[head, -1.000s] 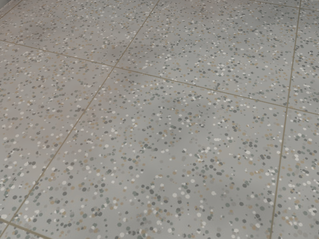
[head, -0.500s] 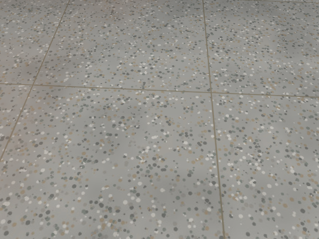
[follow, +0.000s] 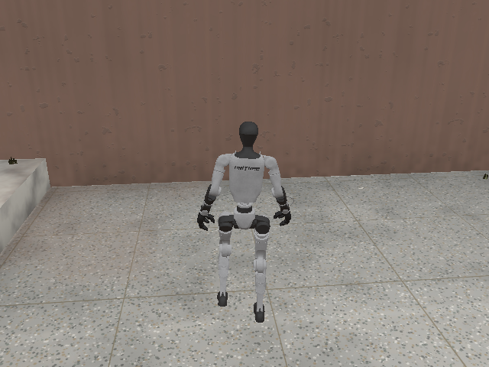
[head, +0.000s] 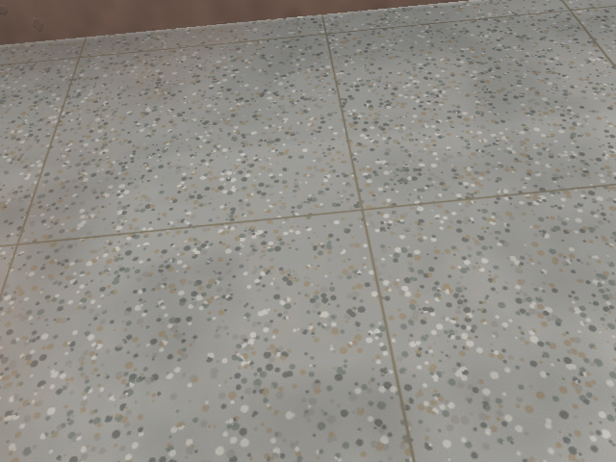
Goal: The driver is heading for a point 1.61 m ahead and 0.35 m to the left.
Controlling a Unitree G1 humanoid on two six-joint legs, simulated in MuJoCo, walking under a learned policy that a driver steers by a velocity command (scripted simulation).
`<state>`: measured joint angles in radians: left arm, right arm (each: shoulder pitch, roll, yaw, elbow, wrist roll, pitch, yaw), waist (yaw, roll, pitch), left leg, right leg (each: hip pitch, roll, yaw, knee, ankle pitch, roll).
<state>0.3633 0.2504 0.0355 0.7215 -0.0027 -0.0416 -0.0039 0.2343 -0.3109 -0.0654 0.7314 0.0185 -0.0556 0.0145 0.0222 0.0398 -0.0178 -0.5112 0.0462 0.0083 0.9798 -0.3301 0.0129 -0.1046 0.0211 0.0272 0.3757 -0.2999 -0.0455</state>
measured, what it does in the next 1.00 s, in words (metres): walks ahead: left foot, then right foot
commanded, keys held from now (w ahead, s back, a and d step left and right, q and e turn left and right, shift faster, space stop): w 1.00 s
